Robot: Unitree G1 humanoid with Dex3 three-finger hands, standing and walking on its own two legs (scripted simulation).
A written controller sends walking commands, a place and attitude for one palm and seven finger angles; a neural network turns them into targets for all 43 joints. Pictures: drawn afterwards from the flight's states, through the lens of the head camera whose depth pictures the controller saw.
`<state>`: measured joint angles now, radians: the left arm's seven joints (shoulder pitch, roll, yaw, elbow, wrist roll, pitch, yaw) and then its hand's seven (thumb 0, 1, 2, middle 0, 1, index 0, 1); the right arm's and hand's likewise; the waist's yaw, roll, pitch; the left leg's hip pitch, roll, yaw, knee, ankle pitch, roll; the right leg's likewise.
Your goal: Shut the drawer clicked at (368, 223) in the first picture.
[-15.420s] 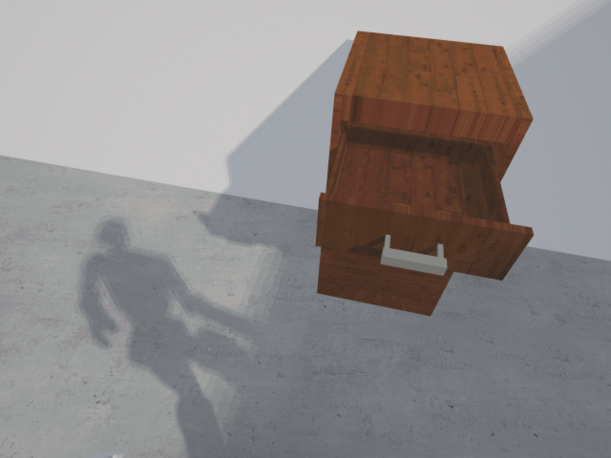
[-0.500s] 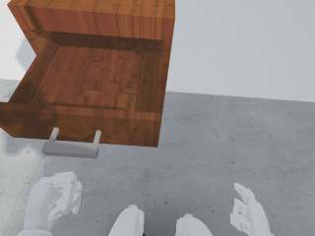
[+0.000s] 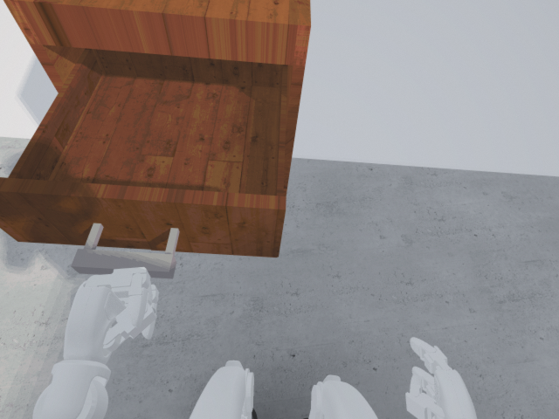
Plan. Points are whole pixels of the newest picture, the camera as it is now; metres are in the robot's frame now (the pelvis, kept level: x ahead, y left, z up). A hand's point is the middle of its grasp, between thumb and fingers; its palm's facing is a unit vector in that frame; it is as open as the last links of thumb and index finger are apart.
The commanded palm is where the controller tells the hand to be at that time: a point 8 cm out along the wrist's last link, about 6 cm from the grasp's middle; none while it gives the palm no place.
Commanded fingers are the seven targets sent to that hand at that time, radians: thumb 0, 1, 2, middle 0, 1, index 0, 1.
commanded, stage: push the drawer shut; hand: left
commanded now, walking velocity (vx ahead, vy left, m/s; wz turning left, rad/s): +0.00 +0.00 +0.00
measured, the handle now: (130, 248) +0.33 +0.22 +0.04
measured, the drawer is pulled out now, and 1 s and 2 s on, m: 0.28 0.17 0.04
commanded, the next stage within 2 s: none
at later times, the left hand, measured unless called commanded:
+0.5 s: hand (158, 278) +0.29 +0.18 +0.04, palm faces +0.02 -1.00 -0.05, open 3.0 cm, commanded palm +0.29 +0.23 +0.04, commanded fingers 0.00 0.90 0.90 -1.40 -1.60 -1.40 -1.60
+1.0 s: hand (166, 230) +0.36 +0.18 +0.04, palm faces +0.02 -1.00 -0.05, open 2.9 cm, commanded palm +0.35 +0.23 +0.04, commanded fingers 0.00 0.90 0.90 -1.40 -1.60 -1.40 -1.60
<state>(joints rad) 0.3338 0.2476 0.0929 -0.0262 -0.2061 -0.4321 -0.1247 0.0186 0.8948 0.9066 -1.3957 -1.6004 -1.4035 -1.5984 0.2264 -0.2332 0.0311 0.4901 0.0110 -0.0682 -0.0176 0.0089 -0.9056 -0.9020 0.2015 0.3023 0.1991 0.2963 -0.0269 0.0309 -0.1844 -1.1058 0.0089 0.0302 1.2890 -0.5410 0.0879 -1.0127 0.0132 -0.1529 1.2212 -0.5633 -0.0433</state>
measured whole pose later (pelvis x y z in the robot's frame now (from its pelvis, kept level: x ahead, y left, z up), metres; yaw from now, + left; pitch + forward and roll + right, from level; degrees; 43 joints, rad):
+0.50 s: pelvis -0.01 -0.01 +0.00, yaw +1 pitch +20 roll -4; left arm 0.05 0.28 0.14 0.24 -0.22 -0.43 -0.16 -0.02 0.84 0.95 -1.40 -1.60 -1.40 -1.60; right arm 0.20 -0.25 0.04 0.56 0.02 -0.07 -0.03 0.01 -0.91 -0.90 0.20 0.30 0.20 0.30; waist -0.03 0.03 -0.17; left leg -1.10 0.01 0.02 1.26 -0.51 0.07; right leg -1.00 0.02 -0.17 1.20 -0.54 -0.06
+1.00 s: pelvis -0.01 -0.01 +0.01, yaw +0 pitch +20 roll -4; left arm -0.26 0.31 0.20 0.55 -0.20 -0.45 -0.19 -0.03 0.80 0.93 -1.40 -1.60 -1.40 -1.60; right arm 0.24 -0.26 0.03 0.61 0.02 -0.05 -0.03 0.01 -0.91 -0.90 0.20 0.30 0.20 0.30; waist -0.05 0.02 -0.15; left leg -1.10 0.01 0.03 1.24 -0.50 0.07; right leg -1.02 0.02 -0.15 1.18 -0.53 -0.06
